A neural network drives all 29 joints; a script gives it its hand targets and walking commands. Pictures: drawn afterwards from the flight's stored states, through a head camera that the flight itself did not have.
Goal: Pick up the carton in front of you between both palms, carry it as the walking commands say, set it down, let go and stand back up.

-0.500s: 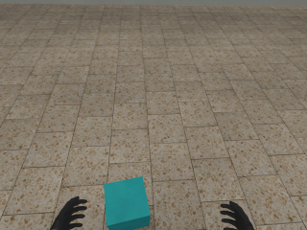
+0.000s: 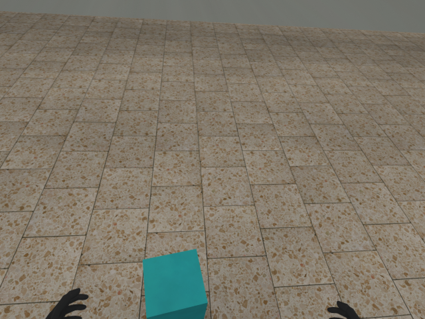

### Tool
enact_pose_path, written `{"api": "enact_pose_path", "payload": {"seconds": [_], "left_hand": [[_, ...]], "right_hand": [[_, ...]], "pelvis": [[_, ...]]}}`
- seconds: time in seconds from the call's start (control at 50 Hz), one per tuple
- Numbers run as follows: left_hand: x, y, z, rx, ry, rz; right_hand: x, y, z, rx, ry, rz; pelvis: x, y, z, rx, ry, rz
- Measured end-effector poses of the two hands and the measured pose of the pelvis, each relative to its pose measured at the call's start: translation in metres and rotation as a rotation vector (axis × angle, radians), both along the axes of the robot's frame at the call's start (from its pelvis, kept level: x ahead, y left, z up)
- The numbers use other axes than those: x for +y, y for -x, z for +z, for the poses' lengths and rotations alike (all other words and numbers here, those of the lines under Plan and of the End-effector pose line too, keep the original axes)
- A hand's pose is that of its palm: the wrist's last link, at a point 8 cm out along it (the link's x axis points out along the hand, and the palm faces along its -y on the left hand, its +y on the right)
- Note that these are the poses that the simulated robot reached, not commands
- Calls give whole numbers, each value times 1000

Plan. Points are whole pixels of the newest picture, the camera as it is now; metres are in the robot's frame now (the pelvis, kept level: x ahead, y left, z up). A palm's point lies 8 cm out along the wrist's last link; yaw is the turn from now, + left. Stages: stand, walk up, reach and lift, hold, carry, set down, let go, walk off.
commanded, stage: stand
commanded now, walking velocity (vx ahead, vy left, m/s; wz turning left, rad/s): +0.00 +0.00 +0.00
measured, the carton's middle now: (174, 290) +0.38 +0.10 -0.64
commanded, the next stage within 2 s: none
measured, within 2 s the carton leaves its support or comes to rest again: neither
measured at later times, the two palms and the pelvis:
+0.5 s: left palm out of the picture +0.13 +0.31 -0.10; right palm out of the picture +0.12 -0.28 -0.08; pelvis +0.01 +0.02 +0.00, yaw -1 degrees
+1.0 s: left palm out of the picture +0.09 +0.32 -0.10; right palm out of the picture +0.08 -0.29 -0.08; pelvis -0.01 +0.02 +0.01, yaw -1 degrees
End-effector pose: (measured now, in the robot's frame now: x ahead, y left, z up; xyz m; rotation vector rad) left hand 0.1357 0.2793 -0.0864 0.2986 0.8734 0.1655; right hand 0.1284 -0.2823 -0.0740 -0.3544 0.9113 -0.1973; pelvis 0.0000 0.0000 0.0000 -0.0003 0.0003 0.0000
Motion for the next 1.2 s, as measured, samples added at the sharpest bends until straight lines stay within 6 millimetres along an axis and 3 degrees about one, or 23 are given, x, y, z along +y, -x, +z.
{"api": "enact_pose_path", "payload": {"seconds": [0.12, 0.4, 0.66, 1.06, 1.2], "left_hand": [[11, 8, -12, 71, -12, -9], [22, 0, -14, 102, -18, -10], [35, 18, -15, 163, -38, 8], [40, 52, -16, 232, -47, 26], [40, 53, -14, 229, -57, 24]], "right_hand": [[-7, 10, 0, 51, 34, -25], [3, 12, -5, 91, 28, -39], [-5, 22, -5, 117, 36, -57], [-10, 46, -11, 173, 28, -67], [-12, 48, -12, 180, 25, -69]], "pelvis": [[6, -5, 1, -3, 3, -6], [15, -11, 4, -15, 2, -20], [18, -7, 7, -25, 1, -24], [17, 6, 10, -40, 1, -17], [14, 9, 10, -46, 3, -13]]}}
